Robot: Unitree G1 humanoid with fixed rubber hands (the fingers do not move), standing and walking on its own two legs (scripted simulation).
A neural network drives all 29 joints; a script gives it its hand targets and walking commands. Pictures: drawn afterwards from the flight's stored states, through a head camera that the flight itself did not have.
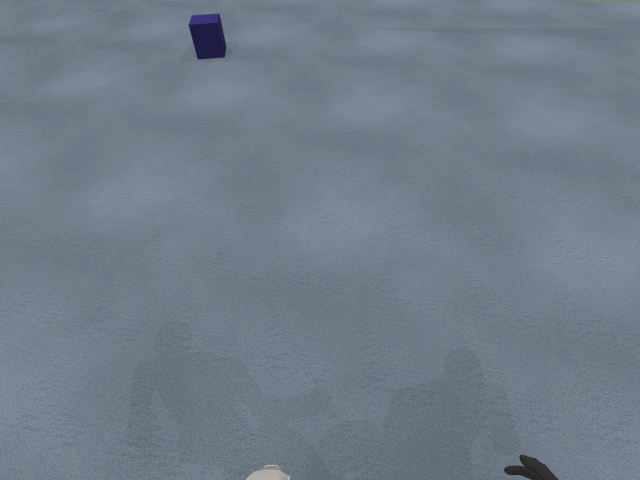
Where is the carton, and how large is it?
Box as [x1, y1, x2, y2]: [189, 14, 225, 58]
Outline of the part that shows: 192,15 189,22 189,27 197,57 209,58 224,56 225,43 219,14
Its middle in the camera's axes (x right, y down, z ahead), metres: -0.87 -1.55 +2.98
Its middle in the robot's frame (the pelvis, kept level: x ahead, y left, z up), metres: +3.22 +0.93 -0.66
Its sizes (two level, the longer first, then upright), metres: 0.210 0.200 0.250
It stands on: the floor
